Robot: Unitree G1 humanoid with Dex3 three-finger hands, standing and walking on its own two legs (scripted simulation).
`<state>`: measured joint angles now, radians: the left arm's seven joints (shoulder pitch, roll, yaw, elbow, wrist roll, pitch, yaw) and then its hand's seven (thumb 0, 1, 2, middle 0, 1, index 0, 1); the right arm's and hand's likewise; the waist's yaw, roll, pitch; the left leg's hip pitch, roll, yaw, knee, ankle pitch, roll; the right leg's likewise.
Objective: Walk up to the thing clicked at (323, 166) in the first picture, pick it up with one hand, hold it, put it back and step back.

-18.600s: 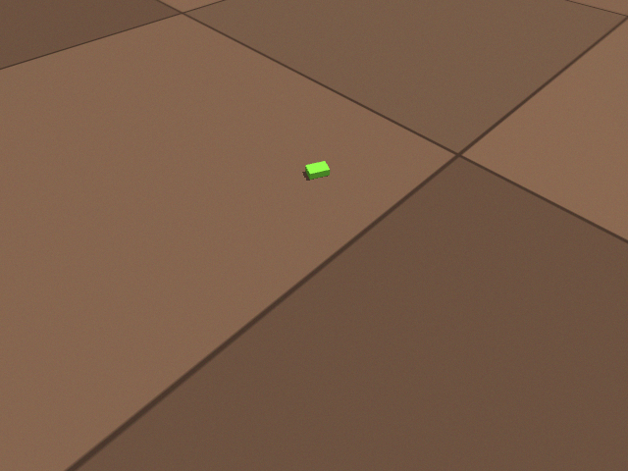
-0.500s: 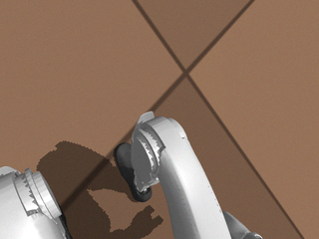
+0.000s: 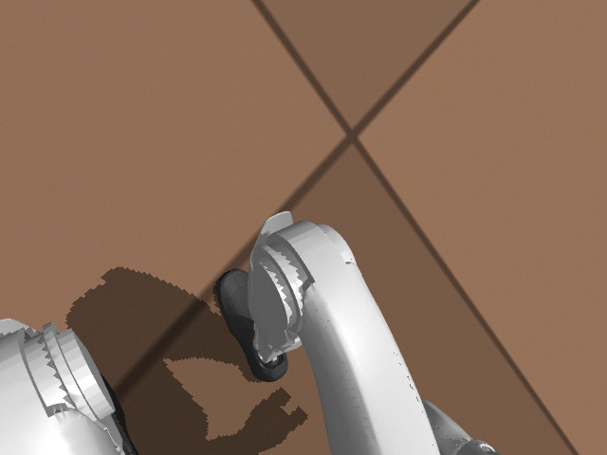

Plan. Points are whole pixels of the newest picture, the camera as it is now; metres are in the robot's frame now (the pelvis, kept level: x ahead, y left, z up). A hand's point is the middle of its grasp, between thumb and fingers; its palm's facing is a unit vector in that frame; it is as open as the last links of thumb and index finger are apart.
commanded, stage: close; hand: left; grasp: from above
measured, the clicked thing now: out of the picture +0.49 +0.32 -0.29
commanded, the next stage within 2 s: settle in 0.82 s
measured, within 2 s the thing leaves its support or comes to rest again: leaves its support in 1.26 s
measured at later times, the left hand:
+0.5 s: hand out of the picture +0.48 +0.31 -0.26, palm faces -0.46 -0.11 -0.88, open 9.6 cm
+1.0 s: hand out of the picture +0.48 +0.31 -0.26, palm faces -0.44 -0.10 -0.89, open 9.7 cm
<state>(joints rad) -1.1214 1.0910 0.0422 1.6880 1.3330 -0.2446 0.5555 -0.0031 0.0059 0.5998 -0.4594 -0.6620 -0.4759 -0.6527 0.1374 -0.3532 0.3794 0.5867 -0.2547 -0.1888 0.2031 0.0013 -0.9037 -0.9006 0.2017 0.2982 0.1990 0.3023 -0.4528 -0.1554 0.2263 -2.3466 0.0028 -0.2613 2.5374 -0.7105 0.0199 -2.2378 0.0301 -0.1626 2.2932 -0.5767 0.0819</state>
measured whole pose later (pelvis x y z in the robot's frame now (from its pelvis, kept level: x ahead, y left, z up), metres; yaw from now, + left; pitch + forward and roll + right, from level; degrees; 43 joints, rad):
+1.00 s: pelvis +0.00 +0.00 +0.00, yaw +0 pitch +27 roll -17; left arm -1.12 1.12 0.07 1.65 1.34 -0.26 0.53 0.00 0.14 0.26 -0.75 -0.35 -0.78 -0.32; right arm 0.14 -0.37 0.39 0.56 -0.25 -0.15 0.17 0.00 -0.91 -0.90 0.20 0.30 0.20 0.30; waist -0.46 -0.15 0.24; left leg -2.36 0.00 -0.27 2.54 -0.70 0.02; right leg -2.24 0.03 -0.17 2.29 -0.57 0.07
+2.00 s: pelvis +0.00 -0.01 +0.03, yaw +6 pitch +34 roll -12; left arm -1.07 0.84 0.01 1.33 1.28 -0.19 0.23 -0.01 0.10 0.17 -0.87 -0.18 -0.89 -0.16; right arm 0.19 -0.32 0.16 0.59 -0.13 -0.01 0.14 0.00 -0.92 -0.90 0.20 0.30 0.20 0.30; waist -0.32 0.00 0.01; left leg -2.34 -0.02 -0.16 2.39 -0.65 0.01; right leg -2.25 -0.03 -0.09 2.24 -0.58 0.05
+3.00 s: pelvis +0.01 -0.01 +0.26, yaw +13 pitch +24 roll -3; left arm -0.44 0.54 -0.08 0.73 1.02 -0.13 0.03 -0.01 0.10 0.36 -0.75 -0.39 -0.77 -0.38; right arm 0.17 -0.24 -0.01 0.65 0.02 0.08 -0.03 0.01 -0.90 -0.90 0.20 0.30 0.20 0.30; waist -0.10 0.06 -0.18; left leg -1.47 0.02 -0.04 1.63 -0.58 0.01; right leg -1.46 -0.03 -0.02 1.55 -0.52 0.04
